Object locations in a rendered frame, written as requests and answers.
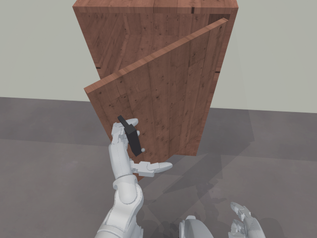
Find right robot hand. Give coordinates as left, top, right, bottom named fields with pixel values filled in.
left=228, top=202, right=265, bottom=238

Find cupboard door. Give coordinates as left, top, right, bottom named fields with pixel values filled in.
left=84, top=18, right=229, bottom=181

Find left robot thigh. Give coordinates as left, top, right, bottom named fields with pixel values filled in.
left=131, top=224, right=143, bottom=238

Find handle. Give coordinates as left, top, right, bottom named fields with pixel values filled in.
left=117, top=115, right=142, bottom=157

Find left robot hand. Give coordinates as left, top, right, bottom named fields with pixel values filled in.
left=108, top=119, right=173, bottom=179

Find left robot forearm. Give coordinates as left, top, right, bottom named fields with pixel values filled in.
left=95, top=174, right=144, bottom=238

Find right robot shin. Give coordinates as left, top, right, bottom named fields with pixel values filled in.
left=186, top=216, right=196, bottom=220

